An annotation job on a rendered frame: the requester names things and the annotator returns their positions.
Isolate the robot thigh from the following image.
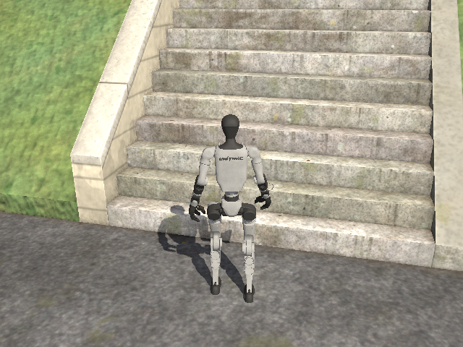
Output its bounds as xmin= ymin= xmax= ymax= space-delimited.
xmin=242 ymin=202 xmax=256 ymax=256
xmin=207 ymin=202 xmax=222 ymax=250

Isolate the right robot forearm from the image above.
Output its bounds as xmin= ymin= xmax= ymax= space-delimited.
xmin=258 ymin=174 xmax=270 ymax=199

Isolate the right robot thigh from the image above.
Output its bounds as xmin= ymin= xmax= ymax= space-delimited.
xmin=242 ymin=202 xmax=256 ymax=256

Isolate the right robot hand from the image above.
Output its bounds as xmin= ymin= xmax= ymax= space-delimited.
xmin=255 ymin=196 xmax=271 ymax=210

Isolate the left robot hand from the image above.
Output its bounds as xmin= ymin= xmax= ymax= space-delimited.
xmin=189 ymin=205 xmax=205 ymax=222

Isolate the robot left upper arm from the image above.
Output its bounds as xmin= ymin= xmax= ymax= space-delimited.
xmin=197 ymin=146 xmax=216 ymax=186

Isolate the left robot thigh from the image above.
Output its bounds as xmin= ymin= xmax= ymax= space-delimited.
xmin=207 ymin=202 xmax=222 ymax=250

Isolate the left robot forearm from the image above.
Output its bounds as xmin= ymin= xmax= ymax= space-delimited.
xmin=190 ymin=175 xmax=204 ymax=207

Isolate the robot right upper arm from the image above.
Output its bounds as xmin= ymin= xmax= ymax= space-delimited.
xmin=246 ymin=145 xmax=265 ymax=184

